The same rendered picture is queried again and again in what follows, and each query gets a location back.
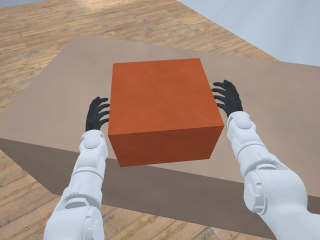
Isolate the pedestal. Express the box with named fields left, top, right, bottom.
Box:
left=0, top=34, right=320, bottom=240

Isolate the right robot forearm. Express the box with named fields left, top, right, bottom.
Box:
left=227, top=111, right=308, bottom=208

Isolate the left robot upper arm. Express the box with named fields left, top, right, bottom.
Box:
left=44, top=205, right=105, bottom=240

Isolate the right robot upper arm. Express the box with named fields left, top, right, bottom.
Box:
left=243, top=169, right=320, bottom=240

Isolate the right robot hand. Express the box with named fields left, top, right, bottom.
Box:
left=211, top=80, right=243, bottom=118

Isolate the left robot hand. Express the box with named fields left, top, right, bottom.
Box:
left=85, top=96, right=110, bottom=132

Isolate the left robot forearm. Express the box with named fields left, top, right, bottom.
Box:
left=43, top=129, right=108, bottom=240

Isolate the carton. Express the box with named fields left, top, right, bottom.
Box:
left=107, top=58, right=225, bottom=167

